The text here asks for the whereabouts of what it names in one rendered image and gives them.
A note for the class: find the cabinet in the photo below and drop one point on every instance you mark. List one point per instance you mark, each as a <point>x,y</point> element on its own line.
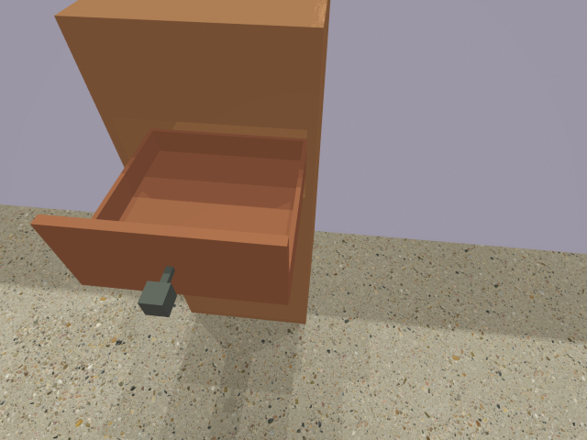
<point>247,67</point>

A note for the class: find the handle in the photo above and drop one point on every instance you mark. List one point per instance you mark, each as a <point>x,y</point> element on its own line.
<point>158,298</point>

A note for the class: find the drawer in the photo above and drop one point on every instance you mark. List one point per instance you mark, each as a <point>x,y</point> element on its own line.
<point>222,209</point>

